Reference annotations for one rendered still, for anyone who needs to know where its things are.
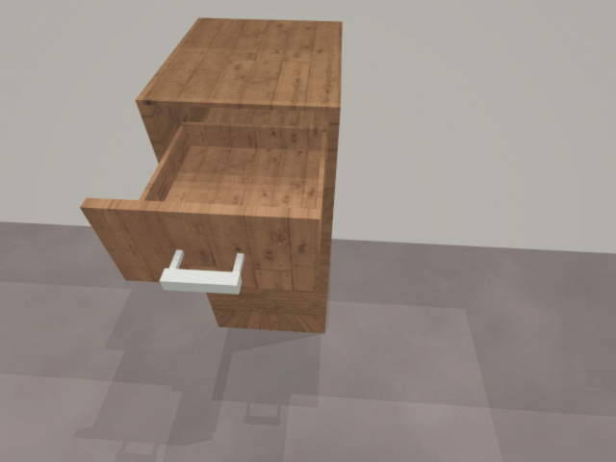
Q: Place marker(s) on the handle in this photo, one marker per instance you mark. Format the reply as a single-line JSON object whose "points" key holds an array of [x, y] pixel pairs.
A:
{"points": [[204, 281]]}

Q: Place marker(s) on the drawer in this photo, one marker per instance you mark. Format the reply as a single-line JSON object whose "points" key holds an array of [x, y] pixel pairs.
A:
{"points": [[222, 189]]}

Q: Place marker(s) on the cabinet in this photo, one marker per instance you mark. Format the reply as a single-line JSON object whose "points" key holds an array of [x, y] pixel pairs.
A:
{"points": [[256, 71]]}

